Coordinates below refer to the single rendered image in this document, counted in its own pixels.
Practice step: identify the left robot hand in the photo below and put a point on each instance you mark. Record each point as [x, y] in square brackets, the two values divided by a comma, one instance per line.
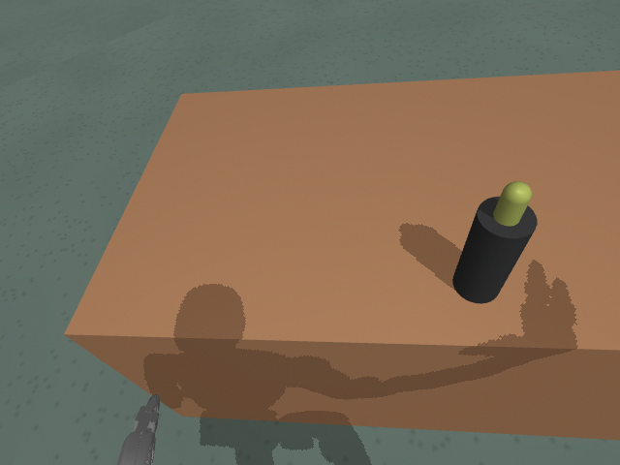
[139, 446]

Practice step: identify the bottle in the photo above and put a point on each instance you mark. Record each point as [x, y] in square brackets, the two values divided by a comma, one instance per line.
[500, 231]

